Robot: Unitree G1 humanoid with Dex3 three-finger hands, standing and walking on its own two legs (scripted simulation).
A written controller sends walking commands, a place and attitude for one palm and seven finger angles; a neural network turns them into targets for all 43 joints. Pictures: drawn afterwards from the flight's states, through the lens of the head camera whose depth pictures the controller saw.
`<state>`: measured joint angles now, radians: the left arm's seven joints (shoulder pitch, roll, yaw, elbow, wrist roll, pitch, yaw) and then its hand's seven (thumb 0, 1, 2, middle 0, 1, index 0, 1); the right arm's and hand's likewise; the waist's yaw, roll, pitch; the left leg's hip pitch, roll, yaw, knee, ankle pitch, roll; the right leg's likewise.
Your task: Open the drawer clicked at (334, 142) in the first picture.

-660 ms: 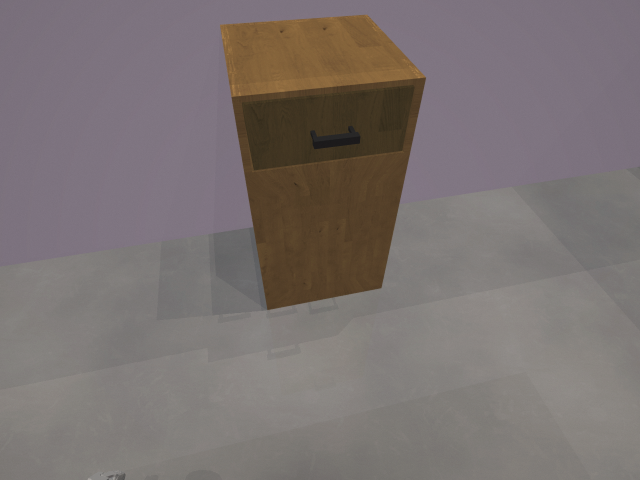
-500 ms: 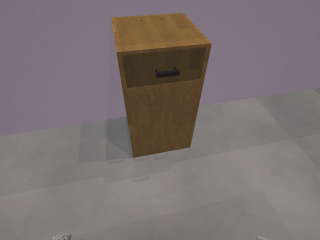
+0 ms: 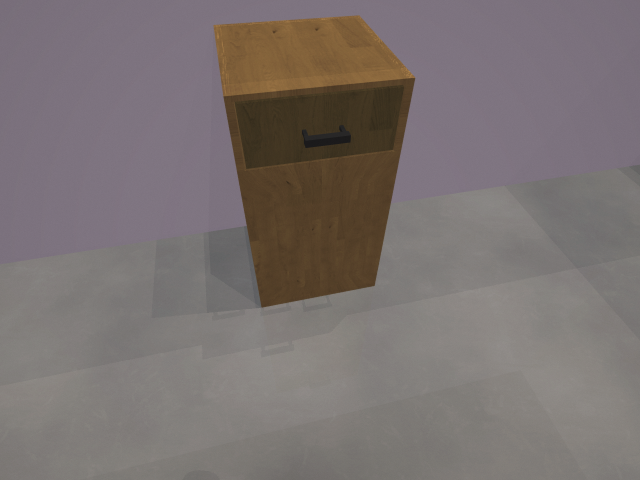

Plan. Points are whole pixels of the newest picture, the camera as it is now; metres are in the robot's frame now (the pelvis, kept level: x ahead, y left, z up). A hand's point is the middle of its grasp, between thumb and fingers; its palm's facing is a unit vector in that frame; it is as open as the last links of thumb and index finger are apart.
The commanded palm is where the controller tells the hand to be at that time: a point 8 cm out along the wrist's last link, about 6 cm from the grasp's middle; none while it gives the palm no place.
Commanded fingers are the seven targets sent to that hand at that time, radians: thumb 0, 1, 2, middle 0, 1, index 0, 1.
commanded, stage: stand and wait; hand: left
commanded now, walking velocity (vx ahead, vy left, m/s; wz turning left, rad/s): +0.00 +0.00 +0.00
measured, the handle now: (325, 135) +0.87 +0.04 -0.04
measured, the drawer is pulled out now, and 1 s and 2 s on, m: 0.00 0.00 0.00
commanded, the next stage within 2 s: look at it before walking up in 0.18 s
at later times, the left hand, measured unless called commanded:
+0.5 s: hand out of the picture +0.07 +0.24 -0.15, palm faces -0.03 -0.94 -0.33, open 7.4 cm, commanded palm none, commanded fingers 0.00 0.90 0.90 -0.20 -0.30 -0.20 -0.30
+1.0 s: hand out of the picture +0.07 +0.24 -0.15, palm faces -0.03 -0.94 -0.33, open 7.4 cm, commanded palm none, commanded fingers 0.00 0.90 0.90 -0.20 -0.30 -0.20 -0.30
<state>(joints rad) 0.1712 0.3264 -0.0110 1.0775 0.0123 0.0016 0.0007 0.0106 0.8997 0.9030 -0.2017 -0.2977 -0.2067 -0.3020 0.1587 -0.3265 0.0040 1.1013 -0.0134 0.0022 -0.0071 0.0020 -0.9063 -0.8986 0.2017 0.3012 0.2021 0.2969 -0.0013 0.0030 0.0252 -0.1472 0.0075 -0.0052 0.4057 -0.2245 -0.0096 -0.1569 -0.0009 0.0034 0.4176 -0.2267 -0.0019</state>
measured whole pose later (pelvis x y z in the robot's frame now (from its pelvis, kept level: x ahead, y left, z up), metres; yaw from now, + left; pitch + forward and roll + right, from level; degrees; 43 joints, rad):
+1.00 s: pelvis +0.00 +0.00 +0.00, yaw -2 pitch -2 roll +0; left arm 0.16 0.33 0.00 1.07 0.01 0.01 0.00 0.01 0.90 0.90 -0.20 -0.30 -0.21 -0.30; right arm 0.13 -0.33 0.00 1.09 -0.01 0.00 -0.01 0.00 -0.91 -0.90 0.20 0.30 0.20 0.30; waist 0.01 0.00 0.02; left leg -0.13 0.02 0.02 0.38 -0.22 -0.01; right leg -0.16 0.01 0.03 0.39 -0.21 0.00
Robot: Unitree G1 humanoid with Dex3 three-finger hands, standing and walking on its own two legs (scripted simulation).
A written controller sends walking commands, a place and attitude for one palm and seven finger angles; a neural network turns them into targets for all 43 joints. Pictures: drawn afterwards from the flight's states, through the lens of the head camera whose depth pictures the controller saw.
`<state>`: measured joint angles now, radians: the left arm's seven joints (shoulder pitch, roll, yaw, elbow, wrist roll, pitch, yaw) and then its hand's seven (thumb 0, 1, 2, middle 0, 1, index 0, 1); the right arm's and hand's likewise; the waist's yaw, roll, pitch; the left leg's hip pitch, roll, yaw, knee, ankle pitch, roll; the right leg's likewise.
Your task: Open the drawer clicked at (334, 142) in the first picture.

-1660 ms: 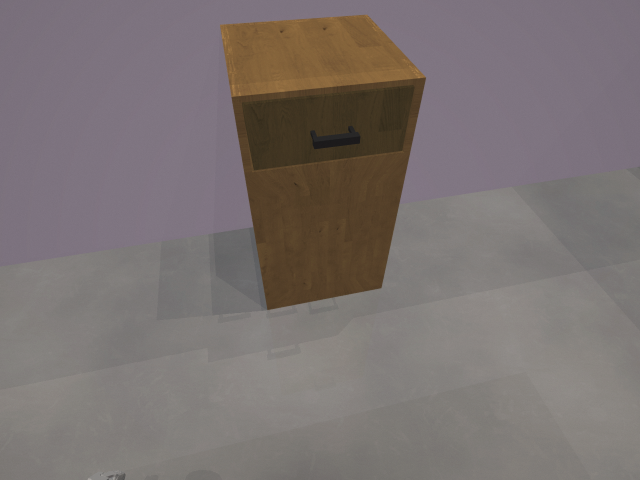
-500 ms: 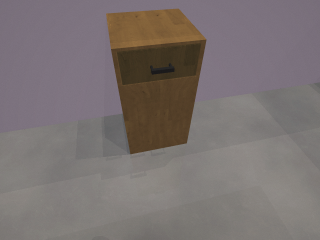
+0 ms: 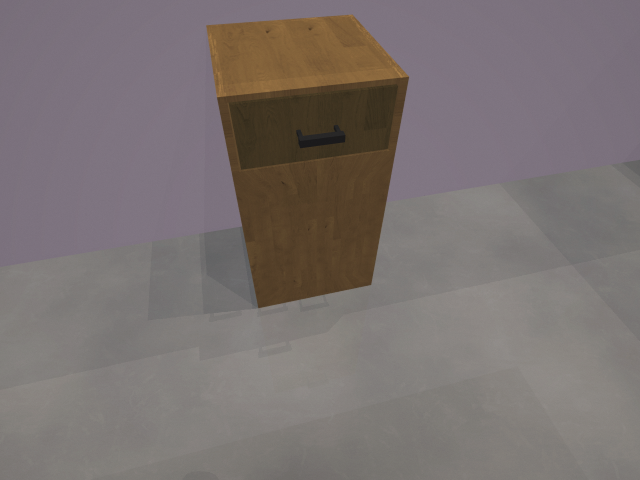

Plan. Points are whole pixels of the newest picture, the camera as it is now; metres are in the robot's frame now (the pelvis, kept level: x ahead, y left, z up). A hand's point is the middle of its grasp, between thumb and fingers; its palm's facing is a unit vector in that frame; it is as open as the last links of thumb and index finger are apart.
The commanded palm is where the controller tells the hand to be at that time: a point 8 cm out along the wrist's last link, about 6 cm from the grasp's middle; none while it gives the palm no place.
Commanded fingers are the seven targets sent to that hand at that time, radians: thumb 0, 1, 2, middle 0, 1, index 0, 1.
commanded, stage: walk to a spot facing it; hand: left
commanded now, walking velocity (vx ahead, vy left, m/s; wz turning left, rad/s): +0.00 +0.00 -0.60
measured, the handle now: (319, 135) +0.87 +0.06 -0.04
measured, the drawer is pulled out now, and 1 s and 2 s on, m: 0.00 0.00 0.00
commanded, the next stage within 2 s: none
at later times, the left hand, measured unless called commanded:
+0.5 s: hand out of the picture +0.05 +0.15 -0.16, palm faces -0.18 -0.95 -0.24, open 7.4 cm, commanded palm none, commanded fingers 0.00 0.90 0.90 -0.20 -0.30 -0.20 -0.30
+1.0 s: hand out of the picture +0.15 +0.19 -0.17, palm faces -0.47 -0.85 -0.24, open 7.4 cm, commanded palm none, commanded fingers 0.00 0.90 0.90 -0.20 -0.30 -0.20 -0.30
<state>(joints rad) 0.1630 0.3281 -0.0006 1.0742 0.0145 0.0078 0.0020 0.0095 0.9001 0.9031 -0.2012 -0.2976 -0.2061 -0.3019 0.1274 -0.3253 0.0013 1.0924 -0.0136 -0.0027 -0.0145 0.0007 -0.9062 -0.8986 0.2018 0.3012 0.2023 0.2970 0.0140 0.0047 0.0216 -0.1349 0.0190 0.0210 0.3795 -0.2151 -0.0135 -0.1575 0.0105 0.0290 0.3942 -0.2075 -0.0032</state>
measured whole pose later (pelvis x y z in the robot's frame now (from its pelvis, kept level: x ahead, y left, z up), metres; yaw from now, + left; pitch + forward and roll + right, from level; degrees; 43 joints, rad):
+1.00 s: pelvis -0.03 +0.03 +0.00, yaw -33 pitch +0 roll -1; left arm 0.22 0.29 0.10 0.91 0.03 0.08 -0.04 0.01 0.91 0.90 -0.20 -0.30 -0.20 -0.30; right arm 0.23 -0.20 -0.02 0.90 -0.03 0.01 -0.03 0.00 -0.91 -0.90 0.20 0.30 0.20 0.30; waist 0.02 -0.02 0.04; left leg -0.16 0.07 0.12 0.46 -0.29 0.01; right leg -0.49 -0.01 0.01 1.03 -0.39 0.07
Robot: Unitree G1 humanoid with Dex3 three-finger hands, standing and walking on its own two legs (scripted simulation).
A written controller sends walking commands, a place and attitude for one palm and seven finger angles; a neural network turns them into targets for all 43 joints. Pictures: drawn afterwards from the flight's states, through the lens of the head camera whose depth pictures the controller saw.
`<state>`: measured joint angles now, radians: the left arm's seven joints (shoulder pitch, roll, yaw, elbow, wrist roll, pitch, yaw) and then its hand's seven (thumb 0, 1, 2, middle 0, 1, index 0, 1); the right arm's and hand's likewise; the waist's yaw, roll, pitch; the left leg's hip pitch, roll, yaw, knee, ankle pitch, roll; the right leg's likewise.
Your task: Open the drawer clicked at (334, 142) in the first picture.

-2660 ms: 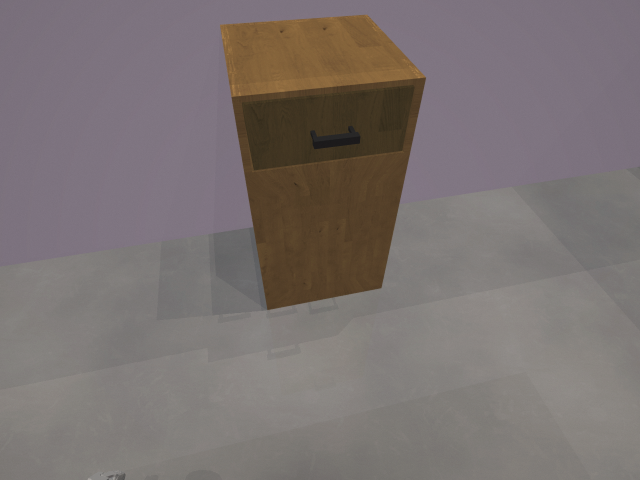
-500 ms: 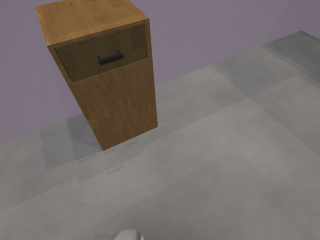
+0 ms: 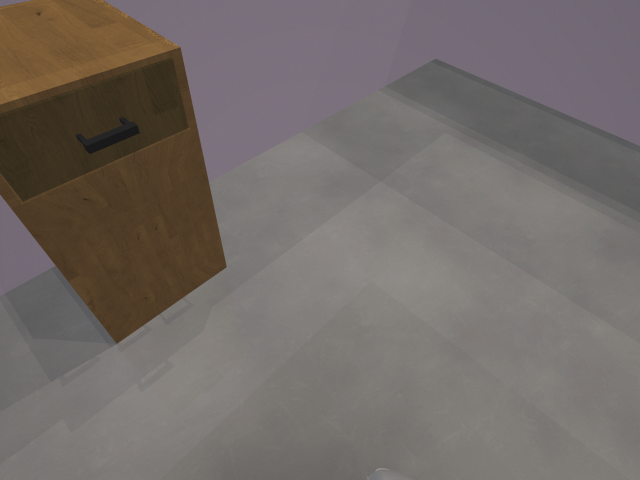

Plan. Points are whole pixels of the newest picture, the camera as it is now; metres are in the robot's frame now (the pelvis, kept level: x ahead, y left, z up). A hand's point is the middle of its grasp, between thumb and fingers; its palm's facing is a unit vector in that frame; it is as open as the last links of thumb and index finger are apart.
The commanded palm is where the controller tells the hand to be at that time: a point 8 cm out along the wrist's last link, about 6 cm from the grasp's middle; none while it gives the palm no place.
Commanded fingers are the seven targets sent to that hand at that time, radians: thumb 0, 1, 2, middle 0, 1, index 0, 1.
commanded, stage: walk to a spot facing it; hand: left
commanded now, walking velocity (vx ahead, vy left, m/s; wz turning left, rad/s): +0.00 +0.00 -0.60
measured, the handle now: (107, 133) +0.74 +0.52 -0.04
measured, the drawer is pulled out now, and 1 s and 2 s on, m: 0.00 0.00 0.00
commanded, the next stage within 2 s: turn to face it in 1.28 s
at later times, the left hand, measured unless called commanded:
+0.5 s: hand out of the picture +0.14 +0.15 -0.17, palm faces -0.25 -0.95 -0.20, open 7.4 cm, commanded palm none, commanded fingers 0.00 0.90 0.90 -0.20 -0.30 -0.20 -0.30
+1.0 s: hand (353, 315) +0.43 -0.04 -0.17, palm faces -0.65 -0.74 -0.17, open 7.4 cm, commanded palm none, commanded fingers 0.00 0.90 0.90 -0.20 -0.30 -0.20 -0.30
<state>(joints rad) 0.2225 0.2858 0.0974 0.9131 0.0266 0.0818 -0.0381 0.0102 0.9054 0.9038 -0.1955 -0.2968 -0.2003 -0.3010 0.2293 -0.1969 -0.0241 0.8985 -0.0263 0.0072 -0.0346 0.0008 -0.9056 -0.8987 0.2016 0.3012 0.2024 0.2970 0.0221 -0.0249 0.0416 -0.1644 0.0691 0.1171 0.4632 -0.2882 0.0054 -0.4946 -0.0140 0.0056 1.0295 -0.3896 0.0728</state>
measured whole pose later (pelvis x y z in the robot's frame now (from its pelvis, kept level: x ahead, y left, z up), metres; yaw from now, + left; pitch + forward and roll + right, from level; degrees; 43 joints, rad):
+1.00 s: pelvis +0.21 -0.10 -0.01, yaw -37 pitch +1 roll -1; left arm 0.08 0.20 0.08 0.93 0.04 0.03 -0.06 0.01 0.91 0.90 -0.19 -0.30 -0.20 -0.30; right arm 0.49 -0.15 -0.04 1.08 -0.04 -0.05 -0.02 0.00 -0.91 -0.90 0.20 0.30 0.20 0.30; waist -0.07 0.00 0.10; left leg 0.06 0.16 0.39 0.41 -0.43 -0.09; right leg -0.55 -0.07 -0.13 0.71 -0.21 -0.02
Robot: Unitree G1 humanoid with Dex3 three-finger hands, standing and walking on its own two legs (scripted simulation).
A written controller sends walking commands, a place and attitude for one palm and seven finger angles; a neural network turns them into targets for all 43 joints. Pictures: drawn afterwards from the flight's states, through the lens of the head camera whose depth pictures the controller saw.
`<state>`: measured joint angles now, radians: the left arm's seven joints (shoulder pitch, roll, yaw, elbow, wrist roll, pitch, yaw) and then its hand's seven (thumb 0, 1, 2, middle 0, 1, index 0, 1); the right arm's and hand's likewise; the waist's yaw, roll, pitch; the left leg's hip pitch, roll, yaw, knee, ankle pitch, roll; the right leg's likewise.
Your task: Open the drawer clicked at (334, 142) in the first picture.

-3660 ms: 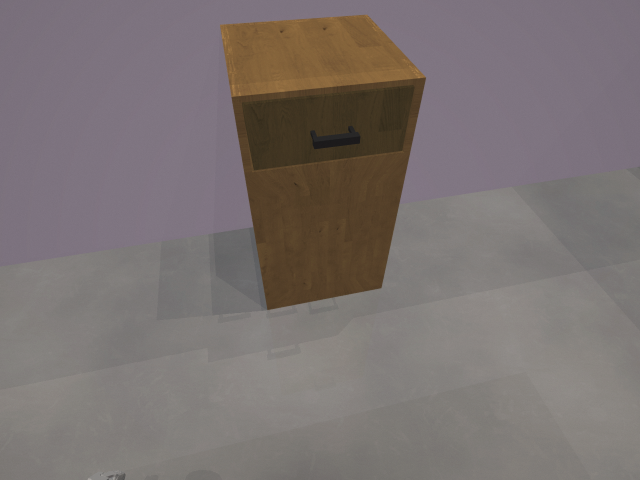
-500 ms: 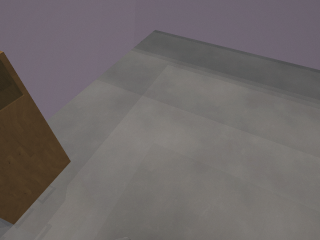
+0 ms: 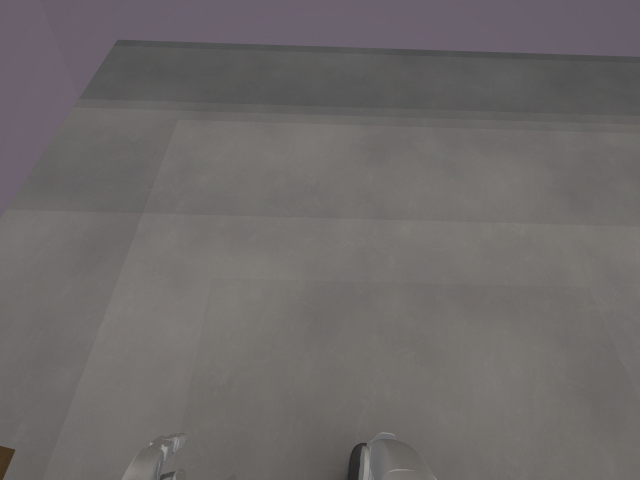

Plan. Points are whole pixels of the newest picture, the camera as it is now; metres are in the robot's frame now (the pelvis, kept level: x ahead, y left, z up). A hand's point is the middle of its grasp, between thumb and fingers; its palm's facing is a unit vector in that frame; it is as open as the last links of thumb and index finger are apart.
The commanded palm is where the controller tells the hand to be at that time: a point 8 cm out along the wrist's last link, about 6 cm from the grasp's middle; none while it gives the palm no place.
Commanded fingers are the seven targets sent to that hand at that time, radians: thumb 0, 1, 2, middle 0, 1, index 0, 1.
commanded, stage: walk to a spot facing it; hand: left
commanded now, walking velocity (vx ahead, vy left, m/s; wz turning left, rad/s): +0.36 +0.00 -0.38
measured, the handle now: out of the picture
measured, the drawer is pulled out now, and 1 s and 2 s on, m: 0.00 0.00 0.00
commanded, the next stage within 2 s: turn to face it in 0.28 s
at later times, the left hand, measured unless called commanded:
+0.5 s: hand (191, 414) +0.24 +0.20 -0.18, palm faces -0.02 -0.98 -0.18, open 7.3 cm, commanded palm none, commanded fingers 0.00 0.90 0.90 -0.20 -0.30 -0.20 -0.30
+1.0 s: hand (217, 320) +0.37 +0.17 -0.14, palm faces +0.15 -0.96 -0.25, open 7.4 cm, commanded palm none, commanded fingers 0.00 0.90 0.90 -0.20 -0.30 -0.20 -0.30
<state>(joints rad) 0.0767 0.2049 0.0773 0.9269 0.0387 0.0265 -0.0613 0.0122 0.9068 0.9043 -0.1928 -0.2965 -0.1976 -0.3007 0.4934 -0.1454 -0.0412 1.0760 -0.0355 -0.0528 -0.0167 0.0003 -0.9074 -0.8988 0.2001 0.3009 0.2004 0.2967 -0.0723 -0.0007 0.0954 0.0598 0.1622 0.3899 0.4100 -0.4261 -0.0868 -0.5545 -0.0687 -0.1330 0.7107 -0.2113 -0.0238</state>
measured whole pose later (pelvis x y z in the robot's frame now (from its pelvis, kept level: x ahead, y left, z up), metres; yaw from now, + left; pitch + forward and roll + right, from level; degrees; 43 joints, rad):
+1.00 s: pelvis +0.28 -0.03 +0.00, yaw +9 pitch +1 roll +0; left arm 0.14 0.16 0.05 0.90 0.02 0.00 0.02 0.01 0.90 0.90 -0.20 -0.30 -0.20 -0.30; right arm 0.29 -0.21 -0.09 0.99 -0.02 0.06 0.00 0.00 -0.91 -0.90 0.20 0.30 0.20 0.30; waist -0.05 0.05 0.03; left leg -0.45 -0.04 -0.05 0.84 -0.43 -0.02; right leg -0.27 -0.04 -0.08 0.56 -0.29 -0.01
